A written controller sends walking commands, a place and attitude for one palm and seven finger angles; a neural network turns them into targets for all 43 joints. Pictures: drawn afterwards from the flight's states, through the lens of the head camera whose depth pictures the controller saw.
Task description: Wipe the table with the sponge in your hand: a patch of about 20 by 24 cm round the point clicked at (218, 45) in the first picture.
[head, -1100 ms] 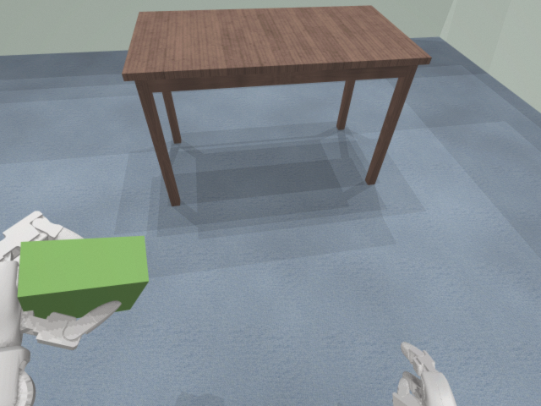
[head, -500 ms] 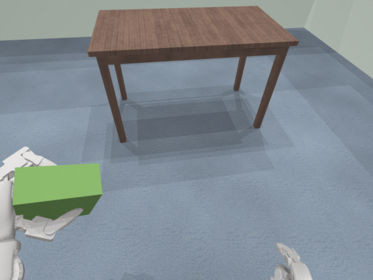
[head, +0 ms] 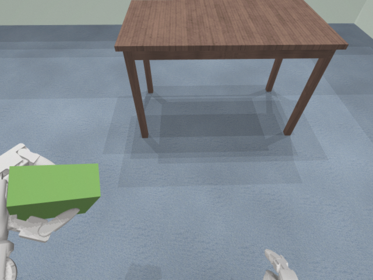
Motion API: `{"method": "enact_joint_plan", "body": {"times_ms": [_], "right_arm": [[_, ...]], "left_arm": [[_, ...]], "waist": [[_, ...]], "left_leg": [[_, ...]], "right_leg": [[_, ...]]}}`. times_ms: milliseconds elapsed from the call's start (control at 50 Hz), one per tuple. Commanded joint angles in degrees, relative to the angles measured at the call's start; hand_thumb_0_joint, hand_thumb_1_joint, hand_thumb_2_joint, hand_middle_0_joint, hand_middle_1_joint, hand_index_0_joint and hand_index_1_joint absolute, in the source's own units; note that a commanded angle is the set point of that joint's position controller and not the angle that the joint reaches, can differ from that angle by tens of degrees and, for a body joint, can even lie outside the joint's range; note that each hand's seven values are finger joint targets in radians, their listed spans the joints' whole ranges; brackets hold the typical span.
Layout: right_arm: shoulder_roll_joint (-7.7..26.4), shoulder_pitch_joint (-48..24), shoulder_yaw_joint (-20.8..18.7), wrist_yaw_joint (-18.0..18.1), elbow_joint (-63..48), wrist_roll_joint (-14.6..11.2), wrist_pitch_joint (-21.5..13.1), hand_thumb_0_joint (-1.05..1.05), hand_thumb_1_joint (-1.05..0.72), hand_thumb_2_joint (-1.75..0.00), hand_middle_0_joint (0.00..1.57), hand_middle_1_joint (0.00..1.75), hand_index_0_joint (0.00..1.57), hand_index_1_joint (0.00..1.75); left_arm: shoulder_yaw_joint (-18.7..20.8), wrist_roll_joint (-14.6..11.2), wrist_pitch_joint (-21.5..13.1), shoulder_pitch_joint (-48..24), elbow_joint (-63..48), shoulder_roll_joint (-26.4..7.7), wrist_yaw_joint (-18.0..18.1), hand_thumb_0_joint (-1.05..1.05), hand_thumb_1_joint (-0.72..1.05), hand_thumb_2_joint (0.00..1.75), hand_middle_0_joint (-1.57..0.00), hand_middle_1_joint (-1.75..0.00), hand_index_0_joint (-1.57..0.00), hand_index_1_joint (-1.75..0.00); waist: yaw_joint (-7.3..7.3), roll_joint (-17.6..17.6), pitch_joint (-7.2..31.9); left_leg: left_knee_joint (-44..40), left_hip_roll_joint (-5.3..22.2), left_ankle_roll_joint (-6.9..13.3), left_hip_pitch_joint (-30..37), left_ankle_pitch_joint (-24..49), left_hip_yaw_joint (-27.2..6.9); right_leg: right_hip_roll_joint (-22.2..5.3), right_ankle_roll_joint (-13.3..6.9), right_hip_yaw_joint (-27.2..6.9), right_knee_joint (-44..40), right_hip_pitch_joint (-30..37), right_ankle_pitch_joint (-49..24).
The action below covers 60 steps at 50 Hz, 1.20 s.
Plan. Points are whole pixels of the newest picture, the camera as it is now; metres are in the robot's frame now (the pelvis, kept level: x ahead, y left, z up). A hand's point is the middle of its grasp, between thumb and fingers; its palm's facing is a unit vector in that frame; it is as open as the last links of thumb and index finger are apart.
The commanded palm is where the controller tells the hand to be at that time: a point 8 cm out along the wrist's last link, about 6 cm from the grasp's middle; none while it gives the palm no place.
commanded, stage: walk to a spot facing it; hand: left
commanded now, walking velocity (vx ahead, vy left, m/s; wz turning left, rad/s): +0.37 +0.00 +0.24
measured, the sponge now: (66, 193) +0.22 +0.21 +0.15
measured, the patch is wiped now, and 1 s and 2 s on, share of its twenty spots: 0.00 0.00 0.00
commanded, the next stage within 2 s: none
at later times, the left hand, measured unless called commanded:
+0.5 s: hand (81, 128) +0.35 +0.22 +0.16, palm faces +0.51 -0.70 -0.49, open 9.5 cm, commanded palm +0.29 +0.26 +0.18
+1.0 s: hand (112, 92) +0.48 +0.20 +0.15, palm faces +0.67 -0.60 -0.44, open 9.5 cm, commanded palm +0.40 +0.23 +0.18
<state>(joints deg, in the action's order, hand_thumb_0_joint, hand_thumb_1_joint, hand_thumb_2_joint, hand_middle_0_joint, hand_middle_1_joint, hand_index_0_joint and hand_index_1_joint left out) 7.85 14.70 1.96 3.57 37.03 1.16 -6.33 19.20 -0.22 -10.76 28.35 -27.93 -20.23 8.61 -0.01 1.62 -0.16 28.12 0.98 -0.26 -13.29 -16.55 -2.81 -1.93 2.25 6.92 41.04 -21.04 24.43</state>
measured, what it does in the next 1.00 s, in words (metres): walks ahead, turning left: right foot, then left foot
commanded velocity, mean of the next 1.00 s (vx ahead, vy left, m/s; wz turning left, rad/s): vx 0.35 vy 0.00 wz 0.39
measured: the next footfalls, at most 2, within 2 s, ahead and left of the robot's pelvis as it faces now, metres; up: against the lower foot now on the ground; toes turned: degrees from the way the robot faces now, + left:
right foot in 0.04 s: +0.06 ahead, -0.11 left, +0.00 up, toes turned -7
left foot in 0.52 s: +0.28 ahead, +0.08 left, +0.00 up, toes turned +19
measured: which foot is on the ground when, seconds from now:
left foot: down 0.00-0.06, up 0.08-0.50, down 0.52-0.86, up 0.88-1.00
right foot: up 0.00-0.02, down 0.04-0.52, up 0.54-0.84, down 0.86-1.00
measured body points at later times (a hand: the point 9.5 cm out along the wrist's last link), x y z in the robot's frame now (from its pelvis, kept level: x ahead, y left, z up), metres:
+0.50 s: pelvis +0.17 -0.04 -0.02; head +0.22 -0.05 +0.43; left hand +0.31 +0.26 +0.19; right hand +0.37 -0.26 -0.11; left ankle +0.25 +0.08 -0.73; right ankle +0.03 -0.10 -0.73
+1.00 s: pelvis +0.35 -0.09 -0.01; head +0.39 -0.11 +0.43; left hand +0.44 +0.23 +0.17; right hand +0.58 -0.28 -0.13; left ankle +0.27 +0.02 -0.64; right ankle +0.40 -0.20 -0.74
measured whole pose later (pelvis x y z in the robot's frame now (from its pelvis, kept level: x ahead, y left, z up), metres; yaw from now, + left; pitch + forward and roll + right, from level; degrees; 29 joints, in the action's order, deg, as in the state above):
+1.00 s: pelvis +0.35 -0.09 -0.01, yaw +20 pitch -1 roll +1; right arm 14.9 10.8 -2.3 4.1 39.4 0.1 -3.4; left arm 18.7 0.6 -10.5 23.2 -25.0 -16.0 8.0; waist 1.6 3.0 -5.3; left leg 74.5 3.0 -1.4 -30.0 -27.0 2.6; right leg -9.5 1.1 13.0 37.9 -16.4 19.4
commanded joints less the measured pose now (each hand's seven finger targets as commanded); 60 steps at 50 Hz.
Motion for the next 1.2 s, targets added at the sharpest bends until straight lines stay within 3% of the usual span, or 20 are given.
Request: {"method": "enact_joint_plan", "body": {"times_ms": [0, 40, 60, 120, 200, 360, 440, 460, 500, 520, 680, 800, 820, 840, 860, 880, 1000, 1120, 1160, 1180], "right_arm": [[9.18, -6.45, -3.65, 0.78, -8.47, -0.49, -0.94, 0.00, -0.90, -0.90, 0.20, 0.30, 0.20, 0.30], [7.63, -6.81, -3.91, 0.54, -9.26, -0.82, 0.01, 0.00, -0.90, -0.90, 0.20, 0.30, 0.20, 0.30], [9.23, -8.43, -4.24, 0.72, -9.76, -0.79, -0.10, 0.00, -0.90, -0.90, 0.20, 0.30, 0.20, 0.30], [9.24, -8.56, -4.24, 0.29, -8.88, -0.82, 1.08, 0.00, -0.90, -0.90, 0.20, 0.30, 0.20, 0.30], [8.68, -9.40, -3.88, 0.24, -9.24, -0.46, 3.04, 0.00, -0.90, -0.90, 0.20, 0.30, 0.20, 0.30], [8.11, -7.27, -4.93, -0.01, -13.21, -1.34, 1.87, 0.00, -0.90, -0.90, 0.20, 0.30, 0.20, 0.30], [7.91, -5.90, -5.41, 0.71, -13.70, -1.43, 1.23, 0.00, -0.90, -0.90, 0.20, 0.30, 0.20, 0.30], [8.37, -5.58, -5.55, 0.97, -13.74, -1.30, 1.19, 0.00, -0.90, -0.90, 0.20, 0.30, 0.20, 0.30], [9.49, -5.40, -5.03, -0.03, -13.96, -1.33, 0.62, 0.00, -0.90, -0.90, 0.20, 0.30, 0.20, 0.30], [10.56, -5.15, -4.85, -0.94, -13.25, -1.37, 0.36, 0.00, -0.90, -0.90, 0.20, 0.30, 0.20, 0.30], [9.29, -7.07, -5.33, -1.35, -10.95, -2.06, -1.18, 0.00, -0.90, -0.90, 0.20, 0.30, 0.20, 0.30], [9.34, -6.17, -5.31, 0.46, -9.61, -2.27, -2.76, 0.00, -0.90, -0.90, 0.20, 0.30, 0.20, 0.30], [8.05, -5.24, -4.94, 0.70, -9.38, -2.47, -2.59, 0.00, -0.90, -0.90, 0.20, 0.30, 0.20, 0.30], [6.24, -5.01, -4.56, 0.79, -9.76, -2.50, -2.10, 0.00, -0.90, -0.90, 0.20, 0.30, 0.20, 0.30], [8.15, -8.25, -4.92, 1.17, -10.00, -1.83, -2.56, 0.00, -0.90, -0.90, 0.20, 0.30, 0.20, 0.30], [8.65, -9.43, -4.46, 1.23, -9.40, -1.07, -2.23, 0.00, -0.90, -0.90, 0.20, 0.30, 0.20, 0.30], [8.66, -10.68, -4.62, 0.18, -10.37, -0.94, 1.09, 0.00, -0.90, -0.90, 0.20, 0.30, 0.20, 0.30], [7.56, -8.03, -5.70, 0.07, -14.60, -0.99, 1.84, 0.00, -0.90, -0.90, 0.20, 0.30, 0.20, 0.30], [8.12, -5.77, -6.45, 0.54, -14.92, -1.07, 2.56, 0.00, -0.90, -0.90, 0.20, 0.30, 0.20, 0.30], [9.50, -5.22, -7.19, 0.83, -14.86, -1.24, 2.65, 0.00, -0.90, -0.90, 0.20, 0.30, 0.20, 0.30]], "left_arm": [[6.83, -0.78, -3.36, -4.66, -12.70, -9.88, 0.63, 0.00, 0.10, 1.30, -1.20, -1.60, -1.20, -1.60], [9.23, -0.41, -2.74, -4.62, -12.38, -13.49, 0.87, 0.00, 0.10, 1.30, -1.20, -1.60, -1.20, -1.60], [10.09, -1.27, -2.89, -6.40, -12.98, -13.83, 1.22, 0.00, 0.10, 1.30, -1.20, -1.60, -1.20, -1.60], [10.26, -1.21, -4.27, 0.56, -9.51, -12.44, 0.43, 0.00, 0.10, 1.30, -1.20, -1.60, -1.20, -1.60], [8.85, -0.84, -5.77, -4.01, -10.37, -11.33, 0.47, 0.00, 0.10, 1.30, -1.20, -1.60, -1.20, -1.60], [9.94, -0.81, -5.22, -3.37, -14.38, -11.69, 2.56, 0.00, 0.10, 1.30, -1.20, -1.60, -1.20, -1.60], [9.60, -1.00, -5.26, -5.52, -16.93, -12.54, 3.26, 0.00, 0.10, 1.30, -1.20, -1.60, -1.20, -1.60], [10.21, -0.95, -6.08, -6.48, -18.42, -13.45, 3.35, 0.00, 0.10, 1.30, -1.20, -1.60, -1.20, -1.60], [9.70, -2.03, -6.15, -6.92, -18.16, -12.57, 3.12, 0.00, 0.10, 1.30, -1.20, -1.60, -1.20, -1.60], [9.76, -0.89, -5.49, -11.22, -16.49, -15.16, 2.67, 0.00, 0.10, 1.30, -1.20, -1.60, -1.20, -1.60], [12.29, -2.42, -6.46, 2.43, -18.62, -10.34, 0.51, 0.00, 0.10, 1.30, -1.20, -1.60, -1.20, -1.60], [6.73, -1.03, -5.56, -7.29, -11.05, -6.50, -0.17, 0.00, 0.10, 1.30, -1.20, -1.60, -1.20, -1.60], [7.13, -0.53, -5.07, -8.57, -9.79, -7.43, 0.04, 0.00, 0.10, 1.30, -1.20, -1.60, -1.20, -1.60], [8.42, 0.32, -4.24, -10.07, -9.44, -10.65, 0.63, 0.00, 0.10, 1.30, -1.20, -1.60, -1.20, -1.60], [11.16, -0.20, -3.33, -10.33, -8.68, -14.27, 1.35, 0.00, 0.10, 1.30, -1.20, -1.60, -1.20, -1.60], [9.60, 0.08, -3.09, -11.92, -8.28, -12.88, 1.29, 0.00, 0.10, 1.30, -1.20, -1.60, -1.20, -1.60], [10.52, 0.11, -5.19, -7.99, -17.74, -13.14, 1.16, 0.00, 0.10, 1.30, -1.20, -1.60, -1.20, -1.60], [13.35, -1.86, -4.19, 1.34, -21.59, -12.32, 3.55, 0.00, 0.10, 1.30, -1.20, -1.60, -1.20, -1.60], [12.91, -2.58, -3.91, 1.44, -21.58, -11.82, 3.92, 0.00, 0.10, 1.30, -1.20, -1.60, -1.20, -1.60], [11.73, -2.86, -4.36, 3.43, -20.93, -10.12, 3.83, 0.00, 0.10, 1.30, -1.20, -1.60, -1.20, -1.60]], "waist": [[0.21, 6.07, 8.46], [0.60, -17.40, 11.42], [0.64, -15.90, 9.09], [0.26, -4.38, 0.69], [-0.40, -6.97, 0.35], [2.59, -11.56, 3.31], [-0.45, -9.48, 11.75], [-1.60, -5.05, 15.37], [-0.80, 9.01, 17.36], [-1.98, 3.38, 10.85], [1.54, 12.67, 5.17], [0.84, 8.03, 3.04], [1.07, 1.08, 4.16], [1.38, -18.48, 5.73], [3.01, -24.61, 5.56], [2.16, -15.44, 3.95], [0.75, -10.64, 3.45], [1.83, -11.83, 8.31], [-1.58, -6.48, 12.86], [-2.56, 4.19, 15.06]], "left_leg": [[2.52, 9.29, 7.34, -3.29, 13.04, -6.00], [30.59, -0.86, 2.32, -25.97, -8.23, 5.43], [41.78, -1.02, 0.85, -31.60, -14.16, 2.28], [48.54, 3.92, -0.87, -32.86, -5.69, 0.15], [43.68, 4.89, -1.75, -33.52, 0.03, 5.16], [11.28, 0.11, 0.53, -18.70, 3.63, 19.08], [-1.29, -5.18, 2.74, 6.21, 11.92, 23.32], [-0.66, -1.48, 4.93, 18.02, 14.49, 17.13], [-2.82, 24.14, 19.34, 28.62, 34.22, -24.82], [-7.00, 25.92, 19.81, 20.66, 29.25, -29.19], [-11.21, 13.68, 10.28, -6.93, 6.65, 2.01], [1.50, 9.82, 6.07, -9.31, -6.10, 5.32], [12.30, 6.77, 4.61, -11.05, -7.24, 7.63], [31.65, 0.46, 1.82, -23.71, -13.65, 11.69], [45.80, -0.14, 0.82, -31.16, -18.83, 4.90], [51.11, 2.14, 0.33, -32.02, -16.25, 0.70], [37.90, 6.26, -1.55, -22.26, -7.47, 5.51], [9.71, 1.89, -1.75, -12.49, -3.62, 16.61], [-0.16, -2.76, -1.67, 1.69, 6.89, 19.36], [-3.09, 2.27, 0.75, 13.26, 16.08, 11.43]], "right_leg": [[0.46, -1.58, 1.25, -18.62, 17.62, -7.17], [-20.72, -10.50, -27.89, -23.11, 34.64, -11.37], [-26.62, -13.04, -33.48, -24.51, 31.78, -13.29], [-21.69, -12.21, -23.01, -24.42, 21.91, -18.10], [-17.10, -9.15, -5.99, -22.95, 21.91, -35.83], [-14.57, -6.49, 0.89, -18.17, 26.38, -56.97], [-12.74, -3.29, 5.37, 2.91, 18.65, -60.57], [-11.91, -2.10, 5.76, 12.35, 10.69, -51.20], [0.10, -0.81, -2.80, 38.99, -11.23, 10.60], [-0.36, -1.80, -8.48, 42.23, -15.70, 11.68], [-5.49, 0.62, -0.07, 11.11, -1.34, -5.04], [-0.67, 2.51, 6.89, -7.96, 11.90, -8.55], [-4.02, 0.88, 1.83, -14.31, 15.10, -6.56], [-18.52, -4.70, -19.01, -21.49, 23.27, -7.05], [-28.22, -9.84, -33.08, -25.22, 24.62, -13.34], [-30.27, -11.48, -32.26, -25.24, 23.37, -15.63], [-21.65, -7.99, -2.79, -20.37, 17.10, -31.02], [-20.11, -7.44, 4.81, -9.44, 21.64, -50.22], [-17.05, -3.53, 8.04, 5.38, 15.51, -49.44], [-13.48, -0.82, 8.13, 19.26, 6.47, -31.93]]}}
